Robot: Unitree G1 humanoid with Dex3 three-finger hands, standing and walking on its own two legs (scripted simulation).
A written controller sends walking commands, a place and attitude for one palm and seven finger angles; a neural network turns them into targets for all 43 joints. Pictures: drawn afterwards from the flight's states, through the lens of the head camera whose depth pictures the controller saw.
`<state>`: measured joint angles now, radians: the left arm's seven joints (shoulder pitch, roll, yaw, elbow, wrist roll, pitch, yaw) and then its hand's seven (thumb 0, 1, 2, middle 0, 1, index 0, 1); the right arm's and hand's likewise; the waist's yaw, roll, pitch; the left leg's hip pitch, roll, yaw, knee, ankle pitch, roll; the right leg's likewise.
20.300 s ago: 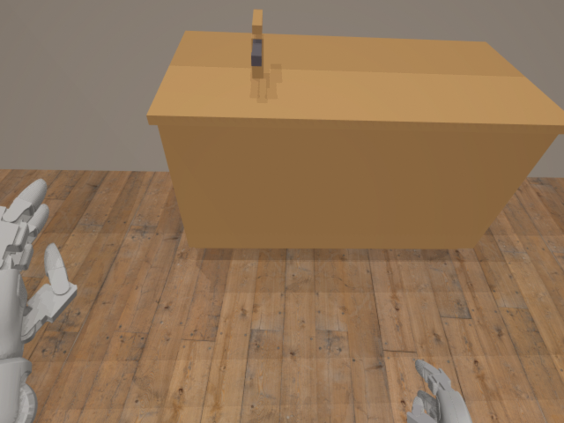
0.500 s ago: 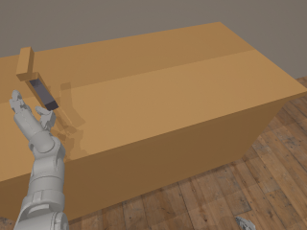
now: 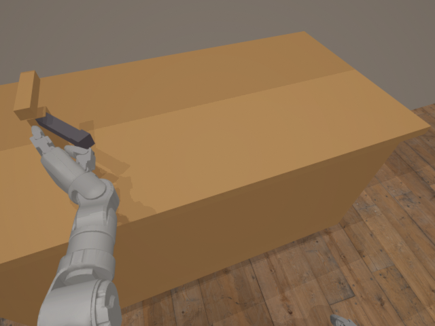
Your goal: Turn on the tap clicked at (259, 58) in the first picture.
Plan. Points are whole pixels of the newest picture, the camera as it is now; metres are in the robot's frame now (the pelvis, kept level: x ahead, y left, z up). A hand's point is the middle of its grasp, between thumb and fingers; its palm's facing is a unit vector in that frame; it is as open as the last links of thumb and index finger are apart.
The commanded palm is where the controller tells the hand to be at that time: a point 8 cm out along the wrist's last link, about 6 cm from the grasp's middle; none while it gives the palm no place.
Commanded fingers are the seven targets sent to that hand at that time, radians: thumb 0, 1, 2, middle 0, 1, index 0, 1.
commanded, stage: push the lever round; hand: left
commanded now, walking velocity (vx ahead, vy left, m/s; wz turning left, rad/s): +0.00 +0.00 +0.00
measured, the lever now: (82, 140) +0.44 +0.28 +0.10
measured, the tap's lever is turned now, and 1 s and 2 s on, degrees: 38 66 79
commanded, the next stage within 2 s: lift the hand up off the lever in 1.22 s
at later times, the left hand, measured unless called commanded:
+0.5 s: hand (108, 139) +0.45 +0.23 +0.10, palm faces +0.84 -0.54 -0.07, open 7.4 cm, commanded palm +0.40 +0.24 +0.10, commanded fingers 0.00 0.90 0.90 -0.15 -0.15 -0.15 -0.15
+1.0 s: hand (116, 129) +0.48 +0.22 +0.10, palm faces +0.86 -0.50 -0.12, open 7.8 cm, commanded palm +0.43 +0.23 +0.10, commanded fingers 0.00 0.90 0.90 -0.15 -0.15 -0.15 -0.15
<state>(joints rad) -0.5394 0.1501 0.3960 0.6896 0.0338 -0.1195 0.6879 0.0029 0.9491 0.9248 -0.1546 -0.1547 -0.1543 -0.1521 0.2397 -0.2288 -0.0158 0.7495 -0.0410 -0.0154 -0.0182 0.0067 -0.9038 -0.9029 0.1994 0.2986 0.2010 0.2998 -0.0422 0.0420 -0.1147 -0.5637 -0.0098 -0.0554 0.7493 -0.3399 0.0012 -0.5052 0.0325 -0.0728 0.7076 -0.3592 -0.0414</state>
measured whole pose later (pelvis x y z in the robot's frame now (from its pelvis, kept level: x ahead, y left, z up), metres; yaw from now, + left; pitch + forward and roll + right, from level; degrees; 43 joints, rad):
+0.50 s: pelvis +0.00 -0.01 +0.00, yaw +1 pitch +12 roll -1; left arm -0.75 0.14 0.44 0.88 0.09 -0.12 0.85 0.00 0.98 0.93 -0.15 -0.15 -0.15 -0.15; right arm 0.25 -0.22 -0.03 0.78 -0.08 0.00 0.03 0.01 -0.90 -0.90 0.20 0.30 0.20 0.30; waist -0.07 0.04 -0.13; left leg -0.63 -0.01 -0.07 0.78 -0.35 -0.01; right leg -0.57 0.03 -0.09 0.74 -0.38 -0.05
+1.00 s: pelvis +0.01 -0.02 -0.01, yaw +0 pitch +14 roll -1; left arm -0.87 0.22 0.52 1.04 0.15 -0.12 0.90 0.01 0.95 0.93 -0.16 -0.15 -0.10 -0.13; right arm 0.32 -0.23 -0.04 0.78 -0.10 0.03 0.05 0.00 -0.91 -0.90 0.20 0.30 0.20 0.30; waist -0.11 0.04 -0.15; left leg -0.68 0.01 -0.07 0.78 -0.35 -0.02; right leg -0.63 0.05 -0.09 0.75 -0.38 -0.07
